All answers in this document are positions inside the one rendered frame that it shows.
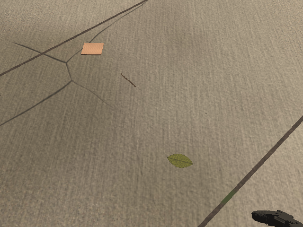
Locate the robot right hand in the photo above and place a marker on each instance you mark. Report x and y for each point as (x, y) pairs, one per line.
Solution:
(276, 218)

